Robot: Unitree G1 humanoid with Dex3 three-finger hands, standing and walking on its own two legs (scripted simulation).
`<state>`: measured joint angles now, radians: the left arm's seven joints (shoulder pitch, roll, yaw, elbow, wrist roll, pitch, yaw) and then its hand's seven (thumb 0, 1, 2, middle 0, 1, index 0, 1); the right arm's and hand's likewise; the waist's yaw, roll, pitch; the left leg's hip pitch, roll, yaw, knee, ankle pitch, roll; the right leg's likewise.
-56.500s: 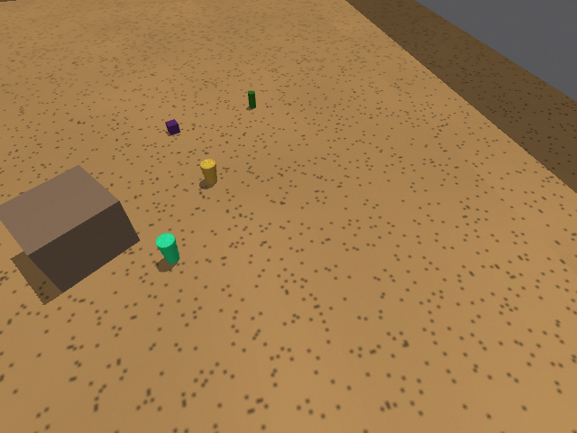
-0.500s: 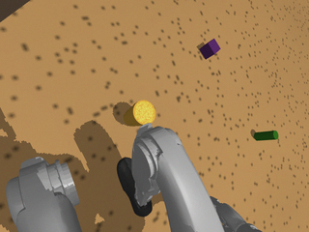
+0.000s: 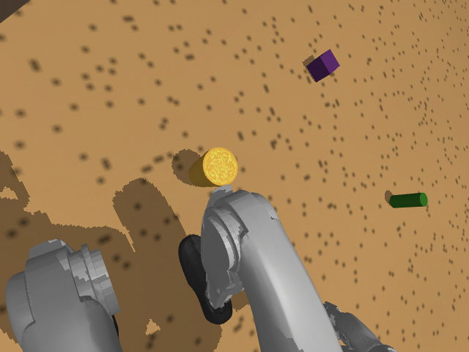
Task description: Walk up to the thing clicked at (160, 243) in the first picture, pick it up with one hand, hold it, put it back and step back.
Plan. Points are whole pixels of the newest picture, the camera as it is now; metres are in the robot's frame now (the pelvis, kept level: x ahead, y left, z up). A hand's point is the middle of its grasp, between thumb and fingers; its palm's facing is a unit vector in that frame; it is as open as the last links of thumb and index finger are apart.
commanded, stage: settle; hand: left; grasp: from above
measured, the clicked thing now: out of the picture +0.48 +0.38 -0.25
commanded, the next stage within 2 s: lift in 0.82 s
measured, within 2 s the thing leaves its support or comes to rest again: leaves its support in 0.20 s
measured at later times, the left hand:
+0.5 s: hand out of the picture +0.45 +0.41 -0.12, palm faces -0.42 -0.10 -0.90, open 9.2 cm
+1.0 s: hand out of the picture +0.45 +0.40 -0.08, palm faces -0.43 -0.11 -0.90, open 9.2 cm
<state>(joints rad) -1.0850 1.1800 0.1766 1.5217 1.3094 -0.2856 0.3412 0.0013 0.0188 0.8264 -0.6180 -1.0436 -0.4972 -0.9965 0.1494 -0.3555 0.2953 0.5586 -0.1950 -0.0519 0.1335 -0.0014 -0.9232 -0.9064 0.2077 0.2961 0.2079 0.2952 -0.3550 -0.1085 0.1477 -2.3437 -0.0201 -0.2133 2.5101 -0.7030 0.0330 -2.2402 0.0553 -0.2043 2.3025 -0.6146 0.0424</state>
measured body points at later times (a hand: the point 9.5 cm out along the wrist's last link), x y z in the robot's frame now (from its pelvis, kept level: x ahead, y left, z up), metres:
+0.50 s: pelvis +0.00 +0.00 +0.03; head +0.25 +0.14 +0.39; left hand +0.47 +0.41 -0.07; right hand +0.12 -0.26 -0.04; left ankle +0.07 +0.11 -0.28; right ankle +0.13 -0.11 -0.28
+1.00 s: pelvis -0.01 +0.00 +0.05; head +0.23 +0.11 +0.42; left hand +0.47 +0.40 -0.03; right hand +0.06 -0.27 -0.03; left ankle +0.07 +0.11 -0.28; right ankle +0.13 -0.11 -0.28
